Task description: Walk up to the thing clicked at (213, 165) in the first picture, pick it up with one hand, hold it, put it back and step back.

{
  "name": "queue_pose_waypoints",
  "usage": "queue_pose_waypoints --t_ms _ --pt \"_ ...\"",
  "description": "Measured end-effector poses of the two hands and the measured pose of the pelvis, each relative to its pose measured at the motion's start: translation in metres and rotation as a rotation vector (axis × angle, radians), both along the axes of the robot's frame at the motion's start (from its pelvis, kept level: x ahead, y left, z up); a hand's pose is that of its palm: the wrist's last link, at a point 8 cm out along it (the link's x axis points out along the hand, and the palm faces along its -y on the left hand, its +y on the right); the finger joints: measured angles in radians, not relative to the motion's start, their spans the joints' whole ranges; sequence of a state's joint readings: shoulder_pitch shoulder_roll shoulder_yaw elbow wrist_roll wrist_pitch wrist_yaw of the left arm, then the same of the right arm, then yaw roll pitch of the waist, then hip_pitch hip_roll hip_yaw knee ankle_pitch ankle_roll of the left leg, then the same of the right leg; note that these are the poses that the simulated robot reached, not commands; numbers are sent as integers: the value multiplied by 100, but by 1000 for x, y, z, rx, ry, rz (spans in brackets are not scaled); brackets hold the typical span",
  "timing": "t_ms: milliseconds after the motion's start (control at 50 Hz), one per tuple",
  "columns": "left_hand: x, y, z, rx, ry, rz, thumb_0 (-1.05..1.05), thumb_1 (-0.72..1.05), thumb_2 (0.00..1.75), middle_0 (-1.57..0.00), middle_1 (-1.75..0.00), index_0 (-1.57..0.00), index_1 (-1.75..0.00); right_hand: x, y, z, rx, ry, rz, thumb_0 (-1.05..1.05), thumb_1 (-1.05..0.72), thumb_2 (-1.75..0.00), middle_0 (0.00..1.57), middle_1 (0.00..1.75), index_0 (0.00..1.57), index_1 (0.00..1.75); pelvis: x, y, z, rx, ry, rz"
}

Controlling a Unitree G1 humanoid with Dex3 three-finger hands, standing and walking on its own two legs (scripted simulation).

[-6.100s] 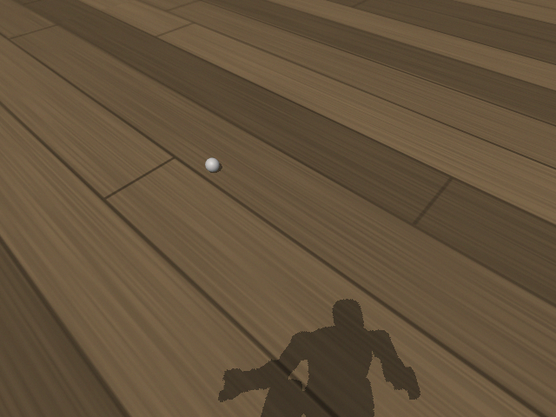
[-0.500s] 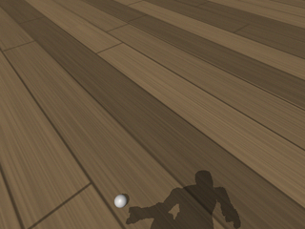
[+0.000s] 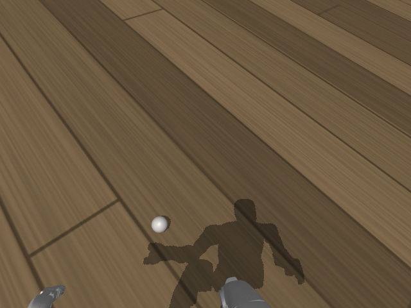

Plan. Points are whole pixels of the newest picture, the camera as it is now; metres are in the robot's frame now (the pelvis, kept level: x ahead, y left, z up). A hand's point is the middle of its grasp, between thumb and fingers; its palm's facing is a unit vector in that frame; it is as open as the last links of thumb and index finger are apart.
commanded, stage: walk up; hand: left
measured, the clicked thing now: (159, 224) +0.53 +0.14 -0.72
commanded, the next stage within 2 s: none
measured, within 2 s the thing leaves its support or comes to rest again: neither
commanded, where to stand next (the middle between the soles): +0.14 -0.06 m, yaw -4 degrees
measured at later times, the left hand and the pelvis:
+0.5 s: hand out of the picture +0.16 +0.18 -0.13, palm faces -0.16 -0.91 -0.39, open 7.4 cm; pelvis +0.02 -0.07 +0.00, yaw -7 degrees
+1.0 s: hand out of the picture +0.13 +0.23 -0.15, palm faces -0.01 -0.90 -0.43, open 7.4 cm; pelvis +0.01 -0.05 -0.02, yaw -1 degrees
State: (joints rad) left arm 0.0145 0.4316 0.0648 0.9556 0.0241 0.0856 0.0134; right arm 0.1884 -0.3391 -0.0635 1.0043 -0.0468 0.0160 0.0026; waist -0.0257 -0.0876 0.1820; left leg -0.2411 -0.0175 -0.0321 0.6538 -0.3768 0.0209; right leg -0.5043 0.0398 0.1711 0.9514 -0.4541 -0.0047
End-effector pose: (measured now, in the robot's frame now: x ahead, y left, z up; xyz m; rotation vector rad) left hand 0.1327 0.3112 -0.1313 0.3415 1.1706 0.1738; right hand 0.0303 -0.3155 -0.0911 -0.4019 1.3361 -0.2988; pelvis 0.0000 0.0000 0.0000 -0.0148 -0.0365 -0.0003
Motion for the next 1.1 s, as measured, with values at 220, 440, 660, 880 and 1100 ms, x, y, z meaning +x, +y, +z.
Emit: queue_pose_waypoints --t_ms 220,440,660,880,1100 --pt "-45 4 5 -49 116 -44 0 91 90 -20 -30 -20 -30 -43 -18 39 -103 -125 -88 0 -89 -89 21 30 21 30 3 -4 13 3 -29 -89" --pt "14 -60 31 1 -13 -151 0 91 90 -20 -30 -20 -30 -55 -82 9 -40 -114 -109 0 -90 -89 21 30 21 30 17 -59 3 35 -44 -139" --pt "26 -120 54 35 -97 -111 0 90 90 -20 -30 -21 -30 3 -86 -35 127 -105 -56 0 -90 -89 21 30 20 30 27 -93 6 15 -33 -103" --pt "8 -82 50 110 -101 -37 0 90 90 -20 -30 -21 -31 25 -87 -34 85 -58 14 0 -90 -89 21 30 20 30 17 -79 -1 21 -15 -45" --pt "-37 -34 6 37 -12 45 0 90 90 -20 -30 -20 -30 37 -49 -8 7 -133 82 0 -90 -89 21 30 20 30 5 -43 -10 5 -17 -4"
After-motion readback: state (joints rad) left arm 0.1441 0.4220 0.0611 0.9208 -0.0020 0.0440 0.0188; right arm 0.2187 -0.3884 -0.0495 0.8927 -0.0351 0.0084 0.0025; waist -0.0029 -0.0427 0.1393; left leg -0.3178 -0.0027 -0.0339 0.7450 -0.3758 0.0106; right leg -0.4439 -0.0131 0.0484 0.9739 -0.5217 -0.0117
